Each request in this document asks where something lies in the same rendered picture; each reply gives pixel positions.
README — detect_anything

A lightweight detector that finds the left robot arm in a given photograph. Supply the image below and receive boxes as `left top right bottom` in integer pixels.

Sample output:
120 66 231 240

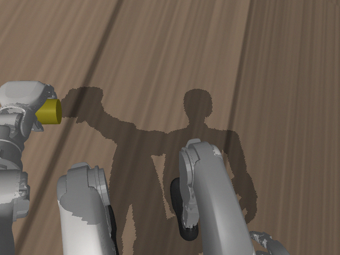
0 104 35 255

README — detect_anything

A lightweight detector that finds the left robot foot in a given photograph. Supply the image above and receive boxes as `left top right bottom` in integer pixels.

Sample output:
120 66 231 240
108 205 119 255

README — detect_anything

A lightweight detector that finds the right robot foot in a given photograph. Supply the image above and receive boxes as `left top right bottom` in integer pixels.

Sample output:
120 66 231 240
170 177 199 241

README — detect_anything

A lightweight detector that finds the right robot hand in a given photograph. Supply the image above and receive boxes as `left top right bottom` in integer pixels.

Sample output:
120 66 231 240
249 231 290 255

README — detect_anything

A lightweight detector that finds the can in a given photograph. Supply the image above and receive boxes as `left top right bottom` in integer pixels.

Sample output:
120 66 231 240
35 99 62 124

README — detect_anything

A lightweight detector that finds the left robot hand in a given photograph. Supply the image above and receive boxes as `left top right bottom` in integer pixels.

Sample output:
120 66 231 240
0 81 57 132

